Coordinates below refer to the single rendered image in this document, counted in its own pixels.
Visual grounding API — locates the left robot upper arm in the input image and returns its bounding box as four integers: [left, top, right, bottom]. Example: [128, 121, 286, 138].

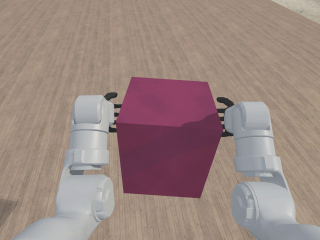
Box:
[11, 174, 115, 240]

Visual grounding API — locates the carton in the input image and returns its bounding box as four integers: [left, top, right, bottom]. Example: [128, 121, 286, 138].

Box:
[116, 77, 224, 199]

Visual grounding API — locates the robot right forearm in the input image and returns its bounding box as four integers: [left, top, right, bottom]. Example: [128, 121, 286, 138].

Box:
[224, 101, 296, 215]

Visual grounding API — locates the right robot upper arm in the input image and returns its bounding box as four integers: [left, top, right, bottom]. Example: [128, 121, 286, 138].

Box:
[231, 181, 320, 240]

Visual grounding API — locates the robot left forearm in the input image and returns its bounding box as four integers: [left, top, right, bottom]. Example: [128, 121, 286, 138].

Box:
[55, 95, 115, 212]

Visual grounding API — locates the robot right hand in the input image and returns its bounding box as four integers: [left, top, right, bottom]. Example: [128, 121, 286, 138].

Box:
[216, 97, 235, 137]

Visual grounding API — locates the robot left hand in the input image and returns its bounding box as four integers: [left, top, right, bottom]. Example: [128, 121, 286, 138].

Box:
[104, 92, 122, 133]

